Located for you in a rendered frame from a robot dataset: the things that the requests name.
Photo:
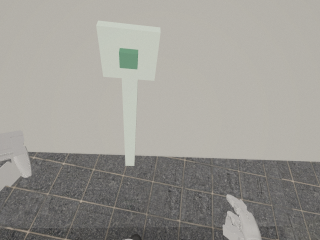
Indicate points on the panel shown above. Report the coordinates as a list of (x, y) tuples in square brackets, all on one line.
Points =
[(111, 37)]

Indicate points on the robot left hand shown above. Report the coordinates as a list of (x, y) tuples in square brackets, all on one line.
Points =
[(12, 147)]

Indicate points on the button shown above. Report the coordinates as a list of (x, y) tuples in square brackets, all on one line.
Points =
[(128, 58)]

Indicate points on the robot right hand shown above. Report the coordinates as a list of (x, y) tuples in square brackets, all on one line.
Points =
[(245, 226)]

